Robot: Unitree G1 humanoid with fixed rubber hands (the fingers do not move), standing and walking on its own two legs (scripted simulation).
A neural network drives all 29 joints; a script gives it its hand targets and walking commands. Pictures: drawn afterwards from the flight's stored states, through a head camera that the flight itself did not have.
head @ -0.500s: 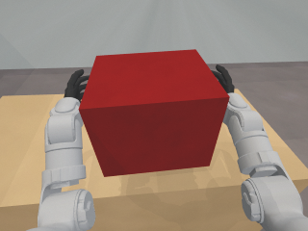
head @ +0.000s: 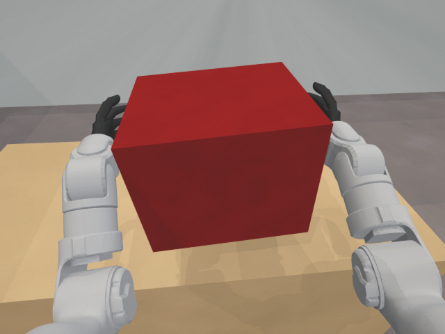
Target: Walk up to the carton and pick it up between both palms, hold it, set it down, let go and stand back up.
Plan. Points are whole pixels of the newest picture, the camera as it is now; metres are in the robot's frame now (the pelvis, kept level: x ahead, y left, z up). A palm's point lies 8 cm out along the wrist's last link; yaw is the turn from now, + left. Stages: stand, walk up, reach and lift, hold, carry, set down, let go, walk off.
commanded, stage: reach and lift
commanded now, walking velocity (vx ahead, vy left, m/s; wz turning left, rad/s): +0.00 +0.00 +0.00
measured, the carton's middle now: (220, 152) +0.38 +0.00 +0.19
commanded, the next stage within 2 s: hold in 0.10 s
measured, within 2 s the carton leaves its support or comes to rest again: neither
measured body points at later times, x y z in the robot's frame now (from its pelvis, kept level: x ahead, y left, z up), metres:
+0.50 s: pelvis +0.00 +0.00 +0.00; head -0.08 +0.01 +0.44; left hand +0.37 +0.19 +0.25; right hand +0.38 -0.18 +0.27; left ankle +0.04 +0.12 -0.75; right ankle -0.03 -0.12 -0.75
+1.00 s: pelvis +0.00 +0.00 +0.00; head -0.09 +0.01 +0.44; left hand +0.37 +0.19 +0.25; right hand +0.38 -0.18 +0.28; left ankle +0.04 +0.12 -0.75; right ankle -0.03 -0.12 -0.75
